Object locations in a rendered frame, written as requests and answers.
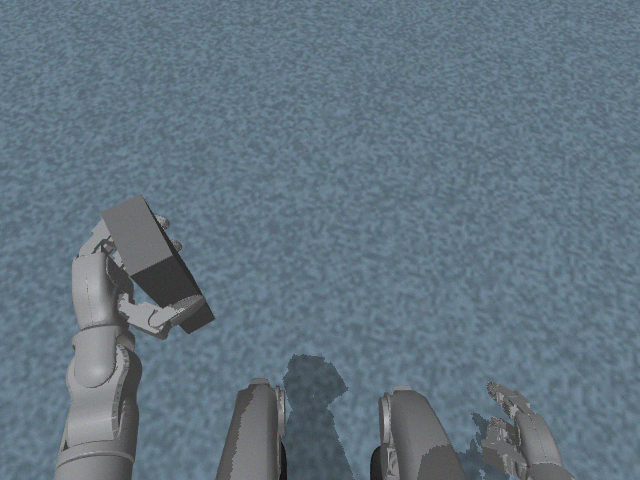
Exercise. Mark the left robot hand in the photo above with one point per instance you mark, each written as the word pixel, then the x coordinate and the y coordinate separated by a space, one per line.
pixel 102 292

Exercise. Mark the right robot arm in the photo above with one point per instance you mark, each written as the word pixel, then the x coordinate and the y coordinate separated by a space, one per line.
pixel 547 471

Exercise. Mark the carton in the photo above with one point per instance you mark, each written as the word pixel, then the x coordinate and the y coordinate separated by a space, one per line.
pixel 151 259

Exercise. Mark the right robot hand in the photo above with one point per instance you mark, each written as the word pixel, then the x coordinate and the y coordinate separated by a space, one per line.
pixel 527 443

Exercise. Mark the left robot arm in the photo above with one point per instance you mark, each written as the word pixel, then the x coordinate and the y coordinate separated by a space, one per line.
pixel 100 435

